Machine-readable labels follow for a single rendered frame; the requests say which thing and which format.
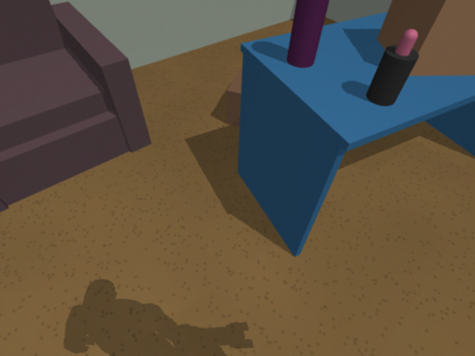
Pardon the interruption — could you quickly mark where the armchair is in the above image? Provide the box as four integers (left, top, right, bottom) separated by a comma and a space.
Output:
0, 0, 151, 212

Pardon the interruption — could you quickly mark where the desk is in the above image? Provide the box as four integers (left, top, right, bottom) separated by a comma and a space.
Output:
237, 12, 475, 257

